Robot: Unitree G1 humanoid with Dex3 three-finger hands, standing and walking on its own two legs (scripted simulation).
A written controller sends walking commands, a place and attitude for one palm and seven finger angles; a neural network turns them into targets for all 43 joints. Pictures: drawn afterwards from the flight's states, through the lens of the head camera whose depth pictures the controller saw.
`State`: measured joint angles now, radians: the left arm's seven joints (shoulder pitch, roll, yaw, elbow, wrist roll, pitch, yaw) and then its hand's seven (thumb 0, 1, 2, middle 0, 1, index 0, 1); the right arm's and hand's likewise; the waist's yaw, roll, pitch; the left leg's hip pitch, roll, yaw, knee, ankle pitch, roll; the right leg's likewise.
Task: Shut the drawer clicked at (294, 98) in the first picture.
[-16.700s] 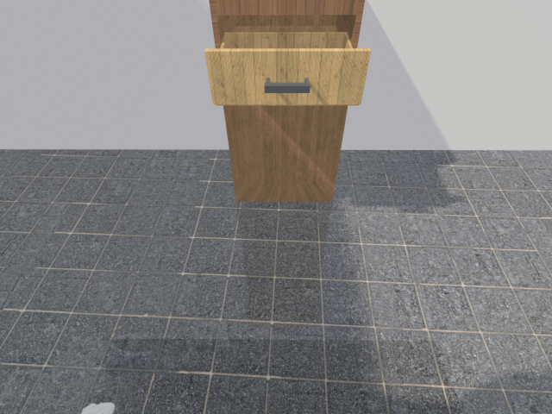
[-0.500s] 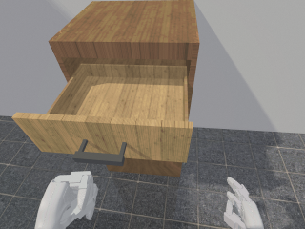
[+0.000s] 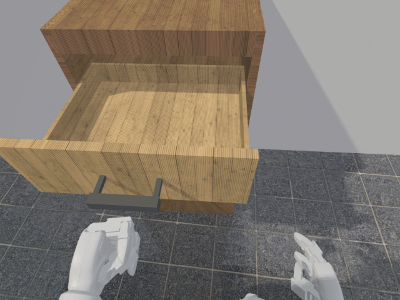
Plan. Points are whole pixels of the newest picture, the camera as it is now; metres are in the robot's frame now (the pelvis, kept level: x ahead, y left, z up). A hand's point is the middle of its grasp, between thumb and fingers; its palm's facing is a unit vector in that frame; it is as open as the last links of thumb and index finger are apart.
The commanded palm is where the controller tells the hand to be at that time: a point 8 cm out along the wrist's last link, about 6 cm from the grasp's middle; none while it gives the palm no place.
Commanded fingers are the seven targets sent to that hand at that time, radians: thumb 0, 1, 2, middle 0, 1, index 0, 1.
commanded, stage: bring the fist close to the handle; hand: left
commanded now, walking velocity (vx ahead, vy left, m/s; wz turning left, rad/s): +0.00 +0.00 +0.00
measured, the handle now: (127, 192) +0.29 +0.15 +0.08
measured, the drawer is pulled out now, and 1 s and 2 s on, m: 0.29 0.29 0.17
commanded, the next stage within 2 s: push the drawer shut in 0.44 s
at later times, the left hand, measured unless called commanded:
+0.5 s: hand (137, 255) +0.19 +0.11 +0.07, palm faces -0.03 -1.00 -0.05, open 3.3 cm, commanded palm +0.15 +0.17 +0.08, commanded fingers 0.00 0.90 0.90 -1.40 -1.60 -1.40 -1.60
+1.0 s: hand (142, 235) +0.22 +0.11 +0.08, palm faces -0.05 -1.00 -0.06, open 3.2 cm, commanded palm +0.21 +0.17 +0.08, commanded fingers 0.00 0.90 0.90 -1.40 -1.60 -1.40 -1.60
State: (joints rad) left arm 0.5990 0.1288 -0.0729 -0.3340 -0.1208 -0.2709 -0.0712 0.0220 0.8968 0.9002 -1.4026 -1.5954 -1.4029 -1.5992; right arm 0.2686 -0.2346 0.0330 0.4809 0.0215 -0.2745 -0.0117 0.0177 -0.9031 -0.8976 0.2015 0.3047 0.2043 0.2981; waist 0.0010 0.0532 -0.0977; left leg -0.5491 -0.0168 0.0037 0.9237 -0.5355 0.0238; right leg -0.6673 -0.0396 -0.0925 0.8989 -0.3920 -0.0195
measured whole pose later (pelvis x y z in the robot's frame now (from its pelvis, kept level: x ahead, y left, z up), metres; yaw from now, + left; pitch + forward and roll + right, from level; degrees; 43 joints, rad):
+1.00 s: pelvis +0.00 +0.00 +0.00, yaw +0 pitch +11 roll -1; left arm 0.46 0.16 -0.07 -0.26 -0.12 -0.25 -0.04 0.02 0.84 0.90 -1.40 -1.60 -1.40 -1.60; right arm 0.29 -0.26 0.04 0.46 0.02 -0.21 -0.02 0.02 -0.90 -0.90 0.20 0.30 0.20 0.30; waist -0.02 0.06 -0.12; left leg -0.60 -0.01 0.00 0.96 -0.55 0.02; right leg -0.71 -0.04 -0.10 0.92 -0.40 -0.02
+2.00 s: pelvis -0.01 +0.00 +0.01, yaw +0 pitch +11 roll +0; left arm -0.19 0.16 0.02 0.35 -0.13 -0.27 -0.01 0.01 0.86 0.95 -1.40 -1.60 -1.40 -1.60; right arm 0.25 -0.26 0.03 0.60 0.02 -0.15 -0.01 0.01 -0.91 -0.90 0.20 0.30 0.20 0.30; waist -0.04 0.04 -0.07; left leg -0.55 -0.02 0.01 0.84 -0.47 0.02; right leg -0.67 -0.04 -0.08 0.82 -0.33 -0.03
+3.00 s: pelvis -0.02 +0.01 +0.00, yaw -2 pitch +17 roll +0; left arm -0.82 0.32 0.29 1.12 -0.08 -0.45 -0.09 0.01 0.76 0.88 -1.40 -1.60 -1.40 -1.60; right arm 0.38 -0.28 0.03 0.66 -0.01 -0.06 0.01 0.01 -0.91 -0.90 0.20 0.30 0.20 0.30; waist -0.16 0.02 -0.08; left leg -0.72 -0.01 0.05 0.89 -0.47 0.04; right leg -0.84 -0.02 -0.05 0.83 -0.29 -0.01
